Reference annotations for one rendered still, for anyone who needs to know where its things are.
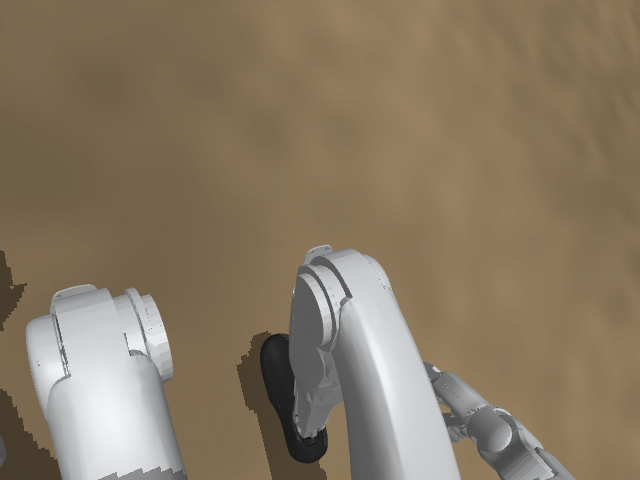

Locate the right robot arm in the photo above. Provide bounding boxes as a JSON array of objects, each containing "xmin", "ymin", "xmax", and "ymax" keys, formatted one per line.
[{"xmin": 466, "ymin": 405, "xmax": 576, "ymax": 480}]

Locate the right robot hand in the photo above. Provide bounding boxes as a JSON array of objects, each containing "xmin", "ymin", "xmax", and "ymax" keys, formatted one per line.
[{"xmin": 423, "ymin": 361, "xmax": 491, "ymax": 443}]

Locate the right robot foot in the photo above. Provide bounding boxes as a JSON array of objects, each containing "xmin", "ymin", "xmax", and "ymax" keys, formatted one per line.
[{"xmin": 260, "ymin": 333, "xmax": 328, "ymax": 463}]

